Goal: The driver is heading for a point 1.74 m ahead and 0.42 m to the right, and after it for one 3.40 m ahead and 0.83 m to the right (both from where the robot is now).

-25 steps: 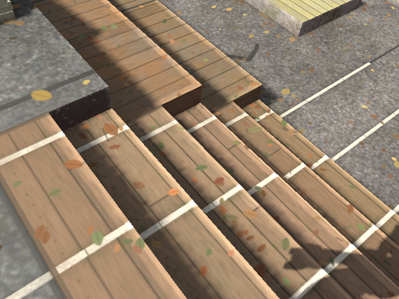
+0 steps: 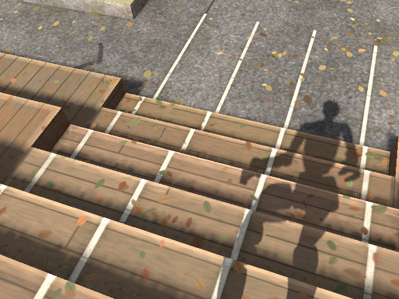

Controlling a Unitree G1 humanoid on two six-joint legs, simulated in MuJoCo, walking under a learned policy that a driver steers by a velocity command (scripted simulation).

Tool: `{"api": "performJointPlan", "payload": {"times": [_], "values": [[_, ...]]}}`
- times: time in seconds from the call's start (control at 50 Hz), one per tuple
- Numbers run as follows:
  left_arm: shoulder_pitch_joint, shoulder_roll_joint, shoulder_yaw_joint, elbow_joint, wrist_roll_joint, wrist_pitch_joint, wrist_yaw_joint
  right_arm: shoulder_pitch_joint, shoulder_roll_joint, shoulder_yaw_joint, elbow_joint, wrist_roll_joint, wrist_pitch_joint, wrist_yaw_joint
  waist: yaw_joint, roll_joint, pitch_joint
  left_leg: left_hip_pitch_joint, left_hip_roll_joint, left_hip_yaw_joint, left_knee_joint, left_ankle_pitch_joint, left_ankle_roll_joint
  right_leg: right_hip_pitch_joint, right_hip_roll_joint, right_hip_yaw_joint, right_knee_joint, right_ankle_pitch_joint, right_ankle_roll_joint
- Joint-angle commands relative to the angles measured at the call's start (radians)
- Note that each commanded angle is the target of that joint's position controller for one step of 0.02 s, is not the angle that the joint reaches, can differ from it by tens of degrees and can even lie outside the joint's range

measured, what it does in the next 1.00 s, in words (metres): steps on the spot, turning right: left foot, then right foot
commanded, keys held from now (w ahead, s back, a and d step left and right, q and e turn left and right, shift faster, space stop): e+shift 0.40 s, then shift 0.60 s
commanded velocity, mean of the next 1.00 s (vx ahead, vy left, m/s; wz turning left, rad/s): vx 0.00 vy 0.00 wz -0.62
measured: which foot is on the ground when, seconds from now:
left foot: up 0.00-0.30, down 0.32-0.76, up 0.78-1.00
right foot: down 0.00-0.32, up 0.34-0.74, down 0.76-1.00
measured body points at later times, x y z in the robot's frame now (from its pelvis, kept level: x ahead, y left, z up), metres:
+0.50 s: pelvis +0.01 +0.04 +0.01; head +0.06 +0.06 +0.46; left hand +0.26 +0.26 -0.11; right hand +0.04 -0.28 -0.06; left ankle +0.08 +0.11 -0.73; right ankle -0.08 -0.07 -0.64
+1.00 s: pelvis -0.01 +0.02 +0.01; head -0.01 +0.00 +0.46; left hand +0.24 +0.13 -0.10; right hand -0.09 -0.25 -0.12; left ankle +0.05 +0.12 -0.72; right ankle -0.07 -0.05 -0.73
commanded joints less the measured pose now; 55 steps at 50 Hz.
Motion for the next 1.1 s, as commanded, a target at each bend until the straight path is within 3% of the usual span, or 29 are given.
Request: {"api": "performJointPlan", "payload": {"times": [0.02,0.1,0.2,0.28,0.3,0.32,0.34,0.36,0.38,0.4,0.46,0.56,0.66,0.7,0.74,0.76,0.78,0.8,0.82,0.84,0.86,0.9,0.96,1.0,1.02,1.04,1.06,1.08,1.1], "values": [[-0.038,0.163,0.045,-0.068,-0.001,-0.021,0.009,-0.018,-0.106,-0.026,-0.061,-0.009,-0.010,-0.006,0.007,-0.171,-0.119,-0.090,-0.025,-0.052,0.033,0.080,0.001,0.118,-0.197,0.264,-0.171,0.493,-0.158],[0.028,0.190,0.057,-0.055,0.002,-0.022,0.004,-0.079,-0.075,-0.008,-0.072,-0.001,-0.004,-0.004,0.042,-0.173,-0.111,-0.099,-0.068,-0.076,-0.123,0.079,0.016,0.138,-0.181,0.370,-0.165,0.352,-0.171],[0.035,0.217,0.068,-0.056,0.013,-0.020,-0.006,-0.126,-0.075,0.002,-0.077,0.008,-0.024,-0.002,0.058,-0.203,-0.111,0.026,-0.135,-0.108,-0.312,0.050,0.049,0.096,-0.163,0.501,-0.148,0.328,-0.171],[-0.035,0.221,0.068,-0.067,0.001,-0.020,-0.009,-0.057,-0.091,0.002,-0.058,0.019,-0.042,-0.013,0.006,-0.218,-0.120,0.286,-0.166,-0.117,-0.575,0.097,0.072,0.006,-0.111,0.585,-0.146,0.278,-0.088],[-0.052,0.206,0.063,-0.068,-0.009,-0.023,-0.004,-0.020,-0.097,-0.001,-0.049,0.015,-0.049,-0.023,-0.024,-0.195,-0.117,0.403,-0.128,-0.129,-0.712,0.171,0.081,-0.065,-0.078,0.570,-0.110,0.170,-0.042],[0.013,0.137,0.047,-0.063,-0.020,-0.029,0.002,-0.013,-0.153,-0.011,-0.055,0.007,-0.054,-0.034,0.003,-0.034,-0.159,0.551,0.065,-0.279,-0.804,0.103,0.120,-0.170,-0.001,0.456,0.035,-0.160,0.019],[0.037,0.103,0.041,-0.082,-0.021,-0.025,0.006,-0.062,-0.242,-0.026,-0.084,0.002,-0.046,-0.026,0.017,0.202,-0.155,0.557,0.293,-0.560,-0.872,0.075,0.223,-0.320,0.165,0.175,0.287,-0.325,0.060],[0.039,0.208,0.065,-0.053,0.028,-0.021,0.009,-0.060,-0.188,-0.016,-0.080,-0.002,-0.039,-0.016,0.013,0.100,-0.112,0.426,0.305,-0.520,-0.864,0.190,0.264,-0.304,0.078,0.149,0.439,-0.260,0.073],[0.050,0.215,0.075,-0.032,0.025,-0.018,0.001,-0.095,-0.128,0.003,-0.089,0.002,-0.035,-0.013,0.040,0.066,-0.093,0.375,0.259,-0.413,-0.842,0.277,0.267,-0.270,0.053,0.129,0.516,-0.201,0.080],[0.068,0.192,0.072,-0.016,0.014,-0.015,-0.005,-0.137,-0.097,0.015,-0.101,-0.002,-0.031,-0.011,0.053,0.064,-0.077,0.344,0.202,-0.313,-0.839,0.300,0.258,-0.258,0.037,0.105,0.582,-0.153,0.086],[0.092,0.163,0.056,0.013,-0.001,-0.006,-0.021,-0.126,-0.075,0.023,-0.099,-0.004,-0.037,-0.015,0.047,0.095,-0.103,0.383,0.138,-0.174,-0.803,0.436,0.266,-0.271,0.025,0.038,0.693,-0.100,0.109],[0.001,0.116,0.029,0.007,-0.003,0.005,-0.016,-0.009,-0.093,0.007,-0.053,-0.003,-0.050,-0.005,-0.013,0.106,-0.113,0.494,0.170,-0.158,-0.772,0.461,0.294,-0.301,0.014,0.025,0.536,-0.141,0.122],[-0.029,0.064,-0.003,0.011,-0.005,0.004,-0.009,-0.016,-0.113,-0.006,-0.035,-0.007,-0.047,0.017,-0.016,0.161,-0.123,0.395,0.167,-0.112,-0.740,0.426,0.300,-0.093,-0.006,-0.058,0.221,-0.202,0.084],[-0.001,0.053,-0.011,0.027,-0.005,-0.005,-0.005,-0.004,-0.119,-0.009,-0.020,-0.003,-0.037,0.023,-0.002,0.167,-0.128,0.378,0.161,-0.106,-0.695,0.496,0.292,-0.007,-0.001,-0.093,0.045,-0.129,0.061],[0.052,0.051,-0.020,0.056,0.016,-0.027,0.003,0.033,-0.108,-0.008,0.004,0.012,-0.029,0.025,0.029,0.087,-0.135,0.284,0.132,-0.060,-0.605,0.484,0.205,0.181,-0.022,-0.053,-0.250,0.118,0.034],[0.054,0.109,-0.016,0.044,0.034,-0.039,0.007,0.071,-0.042,0.007,-0.008,0.006,-0.029,0.034,0.009,-0.128,-0.168,0.144,0.059,0.012,-0.434,0.219,0.127,0.302,-0.242,0.240,-0.336,0.099,-0.001],[-0.005,0.195,0.000,0.025,0.025,-0.046,0.007,0.028,0.012,0.028,-0.053,0.012,-0.019,0.028,0.001,-0.305,-0.096,0.050,-0.064,0.039,-0.399,-0.154,0.084,0.155,-0.406,0.403,-0.294,0.384,-0.119],[0.006,0.136,-0.008,0.038,0.022,-0.057,0.011,0.003,-0.040,0.018,-0.038,0.012,-0.003,0.020,0.039,-0.243,-0.106,0.111,-0.025,-0.044,-0.316,-0.158,0.077,0.123,-0.391,0.353,-0.263,0.425,-0.178],[-0.035,0.075,-0.030,0.046,0.020,-0.062,0.015,0.003,-0.043,0.013,-0.030,0.024,0.002,0.024,0.012,-0.224,-0.091,0.106,-0.033,-0.055,-0.289,-0.115,0.077,0.127,-0.344,0.289,-0.265,0.431,-0.174],[-0.071,0.043,-0.041,0.053,0.023,-0.062,0.019,0.031,-0.044,0.009,-0.004,0.028,0.001,0.021,-0.010,-0.215,-0.078,0.127,-0.031,-0.054,-0.299,-0.065,0.074,0.118,-0.288,0.219,-0.264,0.433,-0.141],[-0.082,0.043,-0.042,0.059,0.019,-0.066,0.026,0.045,-0.052,0.005,0.009,0.016,-0.001,0.020,-0.013,-0.238,-0.079,0.134,-0.042,-0.035,-0.301,-0.024,0.071,0.136,-0.247,0.174,-0.245,0.505,-0.120],[-0.069,0.026,-0.047,0.073,0.012,-0.071,0.028,0.087,-0.041,0.008,0.039,0.006,-0.003,0.016,-0.013,-0.209,-0.118,0.199,-0.061,-0.021,-0.332,-0.009,0.062,0.155,-0.217,0.111,-0.197,0.673,-0.114],[-0.047,0.027,-0.046,0.099,0.012,-0.068,0.025,0.058,-0.006,0.021,0.039,0.017,0.004,0.010,0.013,-0.199,-0.115,0.252,-0.074,-0.012,-0.446,-0.003,0.066,0.145,-0.220,0.130,-0.179,0.579,-0.120],[-0.061,0.029,-0.044,0.111,0.011,-0.064,0.028,0.068,0.005,0.026,0.050,0.017,0.005,0.003,0.002,-0.185,-0.102,0.314,-0.081,-0.004,-0.584,0.077,0.077,0.111,-0.217,0.157,-0.173,0.450,-0.108],[-0.071,0.025,-0.045,0.119,0.006,-0.062,0.031,0.088,0.017,0.032,0.060,0.013,-0.002,0.002,-0.019,-0.167,-0.110,0.396,-0.068,-0.014,-0.690,0.211,0.085,0.068,-0.206,0.165,-0.176,0.334,-0.079],[-0.055,0.006,-0.051,0.128,0.006,-0.066,0.033,0.092,0.000,0.032,0.065,0.001,-0.014,-0.001,-0.015,-0.130,-0.111,0.475,-0.017,-0.073,-0.730,0.289,0.090,0.007,-0.190,0.178,-0.188,0.205,-0.042],[-0.018,-0.003,-0.051,0.139,0.004,-0.066,0.031,0.052,-0.059,0.022,0.060,-0.001,-0.026,0.000,0.028,-0.041,-0.075,0.445,0.030,-0.136,-0.710,0.325,0.105,-0.018,-0.126,0.142,-0.204,0.094,-0.016],[-0.027,0.006,-0.047,0.157,0.009,-0.062,0.030,0.031,-0.060,0.018,0.067,0.008,-0.032,0.009,0.023,0.020,-0.047,0.351,0.028,-0.139,-0.713,0.289,0.121,0.041,-0.091,0.104,-0.216,0.066,-0.006],[-0.039,0.017,-0.044,0.169,0.014,-0.059,0.029,0.027,-0.028,0.027,0.071,0.008,-0.038,0.013,0.011,0.023,-0.035,0.319,0.025,-0.139,-0.731,0.261,0.122,0.079,-0.093,0.099,-0.204,0.091,-0.002]]}}
Velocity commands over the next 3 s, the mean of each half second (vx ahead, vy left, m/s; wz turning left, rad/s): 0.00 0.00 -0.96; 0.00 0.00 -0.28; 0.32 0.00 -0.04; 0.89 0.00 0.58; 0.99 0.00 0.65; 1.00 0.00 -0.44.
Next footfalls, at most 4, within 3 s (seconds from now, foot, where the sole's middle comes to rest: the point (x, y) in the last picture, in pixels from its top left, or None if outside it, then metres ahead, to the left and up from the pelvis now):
0.32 left None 0.12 0.10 -0.77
0.76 right None -0.02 -0.08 -0.77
1.04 left None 0.08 0.10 -0.77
1.96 left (246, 293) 0.50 -0.07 -0.92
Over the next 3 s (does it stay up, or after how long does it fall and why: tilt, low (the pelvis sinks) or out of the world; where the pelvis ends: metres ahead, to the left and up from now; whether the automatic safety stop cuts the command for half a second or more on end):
stays up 1.24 -0.12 -0.51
